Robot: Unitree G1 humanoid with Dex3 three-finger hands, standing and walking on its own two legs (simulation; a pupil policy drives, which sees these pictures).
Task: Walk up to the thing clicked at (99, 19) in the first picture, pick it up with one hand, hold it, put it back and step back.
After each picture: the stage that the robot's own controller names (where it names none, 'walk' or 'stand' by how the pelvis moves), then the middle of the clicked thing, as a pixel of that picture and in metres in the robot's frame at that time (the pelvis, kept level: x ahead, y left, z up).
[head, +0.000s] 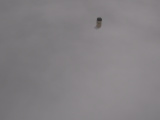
stand; (99, 22) +1.70 -0.24 -0.72
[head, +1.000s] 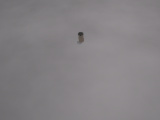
walk; (81, 37) +1.56 +0.09 -0.69
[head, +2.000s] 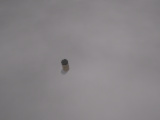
walk; (65, 65) +0.98 +0.23 -0.71
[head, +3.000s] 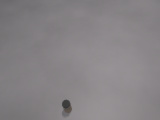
walk; (67, 106) +0.56 +0.20 -0.72
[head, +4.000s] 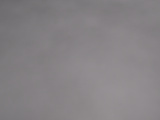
walk; out of the picture +0.32 +0.16 -0.71
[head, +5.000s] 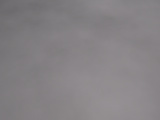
stand; out of the picture +0.28 +0.14 -0.72
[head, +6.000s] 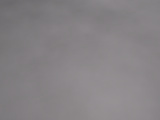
stand; out of the picture +0.27 +0.14 -0.72
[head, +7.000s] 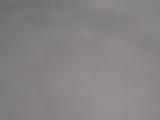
stand; out of the picture +0.27 +0.13 -0.73
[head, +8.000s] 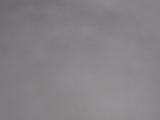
stand; out of the picture +0.26 +0.14 -0.73
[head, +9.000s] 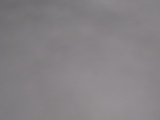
go down; out of the picture +0.26 +0.14 -0.73
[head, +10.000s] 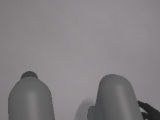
go down; (30, 81) +0.34 +0.18 -0.31
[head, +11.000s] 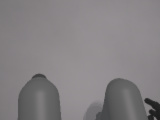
close in; (40, 83) +0.33 +0.18 -0.30
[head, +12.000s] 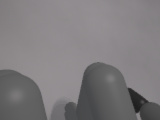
close in; out of the picture +0.32 +0.22 -0.21
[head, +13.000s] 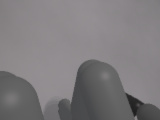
close; out of the picture +0.36 +0.24 -0.20
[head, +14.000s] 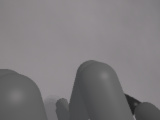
lift; out of the picture +0.34 +0.22 -0.22
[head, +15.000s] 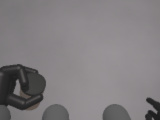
lift; (31, 92) +0.30 +0.18 -0.02
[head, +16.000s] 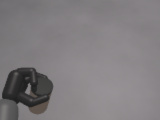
hold; (40, 96) +0.30 +0.16 +0.00
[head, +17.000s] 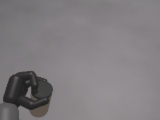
hold; (40, 99) +0.30 +0.16 -0.01
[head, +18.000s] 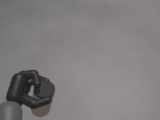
crouch; (42, 99) +0.30 +0.15 -0.01
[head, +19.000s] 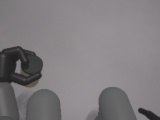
crouch; (30, 72) +0.37 +0.18 -0.10
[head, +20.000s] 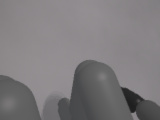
lower; out of the picture +0.37 +0.26 -0.22
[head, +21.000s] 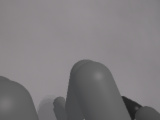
lower; out of the picture +0.38 +0.25 -0.22
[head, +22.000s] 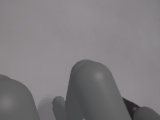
lower; out of the picture +0.37 +0.25 -0.22
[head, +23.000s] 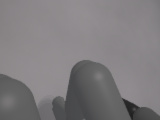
lower; out of the picture +0.37 +0.25 -0.22
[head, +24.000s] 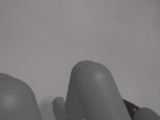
loosen; out of the picture +0.36 +0.25 -0.22
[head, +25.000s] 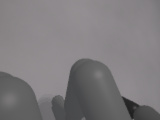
withdraw; out of the picture +0.36 +0.24 -0.22
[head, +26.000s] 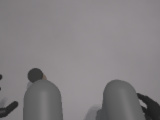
walk; (37, 77) +0.38 +0.21 -0.33
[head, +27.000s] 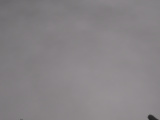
stand; out of the picture +0.30 +0.14 -0.66
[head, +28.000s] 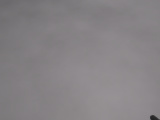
stand; out of the picture +0.32 +0.17 -0.67
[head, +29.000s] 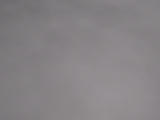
stand; out of the picture +0.32 +0.16 -0.69
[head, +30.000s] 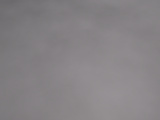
stand; out of the picture +0.34 +0.16 -0.72
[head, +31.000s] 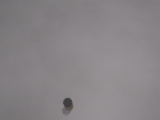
walk; (68, 104) +0.44 +0.13 -0.69
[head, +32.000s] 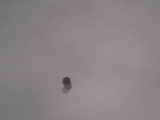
walk; (67, 83) +0.68 +0.18 -0.71
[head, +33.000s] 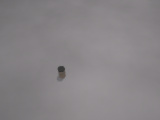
stand; (61, 72) +0.91 +0.20 -0.71
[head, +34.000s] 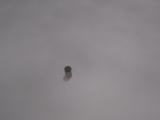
stand; (68, 72) +0.90 +0.16 -0.72
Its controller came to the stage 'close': yes
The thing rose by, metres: 0.70
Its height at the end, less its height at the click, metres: +0.00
